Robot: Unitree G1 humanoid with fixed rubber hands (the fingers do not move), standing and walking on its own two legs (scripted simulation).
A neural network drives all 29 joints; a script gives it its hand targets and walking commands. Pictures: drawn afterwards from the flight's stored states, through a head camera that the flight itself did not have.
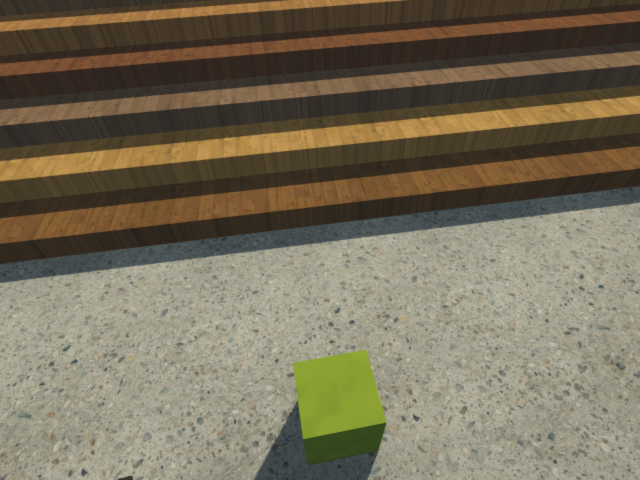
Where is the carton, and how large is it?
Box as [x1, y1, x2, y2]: [293, 350, 386, 464]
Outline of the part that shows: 365,350 293,363 302,434 308,464 378,450 386,422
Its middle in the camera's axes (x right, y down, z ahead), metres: +0.04 +0.47 +1.10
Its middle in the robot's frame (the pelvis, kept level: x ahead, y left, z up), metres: +0.46 +0.01 -0.66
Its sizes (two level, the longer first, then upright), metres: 0.210 0.200 0.250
